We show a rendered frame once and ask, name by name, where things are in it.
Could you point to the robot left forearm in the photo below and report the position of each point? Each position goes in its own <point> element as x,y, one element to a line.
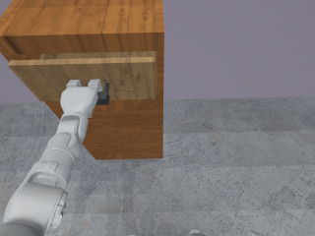
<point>55,165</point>

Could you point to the robot left hand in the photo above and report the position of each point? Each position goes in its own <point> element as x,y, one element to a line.
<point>76,98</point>

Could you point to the handle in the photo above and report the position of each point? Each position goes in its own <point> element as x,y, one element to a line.
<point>103,96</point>

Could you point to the robot left upper arm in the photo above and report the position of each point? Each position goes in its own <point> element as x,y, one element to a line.
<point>37,210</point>

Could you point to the cabinet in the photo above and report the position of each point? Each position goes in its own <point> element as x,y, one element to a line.
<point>123,128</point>

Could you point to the drawer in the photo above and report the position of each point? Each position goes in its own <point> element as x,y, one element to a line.
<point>131,74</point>

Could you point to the right robot shin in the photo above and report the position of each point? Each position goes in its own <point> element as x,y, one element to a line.
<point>194,231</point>

